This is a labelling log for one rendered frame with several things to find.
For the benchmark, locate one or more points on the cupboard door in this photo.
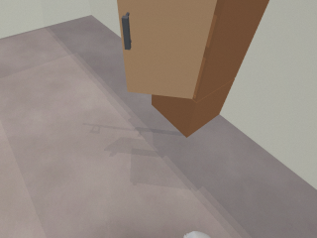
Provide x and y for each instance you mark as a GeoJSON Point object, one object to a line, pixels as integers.
{"type": "Point", "coordinates": [168, 41]}

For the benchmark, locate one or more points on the handle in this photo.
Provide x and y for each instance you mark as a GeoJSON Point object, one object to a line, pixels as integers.
{"type": "Point", "coordinates": [126, 31]}

